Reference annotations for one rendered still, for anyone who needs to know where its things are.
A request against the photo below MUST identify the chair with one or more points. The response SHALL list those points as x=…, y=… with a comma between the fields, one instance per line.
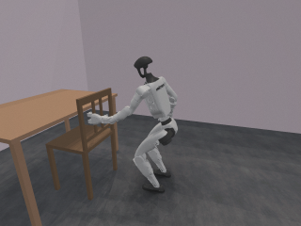
x=84, y=138

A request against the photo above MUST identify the robot right forearm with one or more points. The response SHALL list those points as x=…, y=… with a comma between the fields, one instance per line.
x=172, y=106

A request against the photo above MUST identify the robot left upper arm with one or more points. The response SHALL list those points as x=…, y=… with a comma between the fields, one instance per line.
x=141, y=93

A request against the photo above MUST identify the robot right foot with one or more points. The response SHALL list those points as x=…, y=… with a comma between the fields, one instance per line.
x=158, y=172

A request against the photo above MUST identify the robot left forearm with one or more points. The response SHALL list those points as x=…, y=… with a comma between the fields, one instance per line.
x=120, y=116

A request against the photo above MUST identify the table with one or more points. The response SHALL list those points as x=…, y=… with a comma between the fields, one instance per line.
x=24, y=118

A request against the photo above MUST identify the robot left hand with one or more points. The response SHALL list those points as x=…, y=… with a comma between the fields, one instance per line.
x=94, y=118

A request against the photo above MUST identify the robot right upper arm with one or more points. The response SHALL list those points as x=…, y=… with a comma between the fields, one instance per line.
x=172, y=95

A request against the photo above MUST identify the robot head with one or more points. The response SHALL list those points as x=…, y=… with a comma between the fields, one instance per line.
x=143, y=62

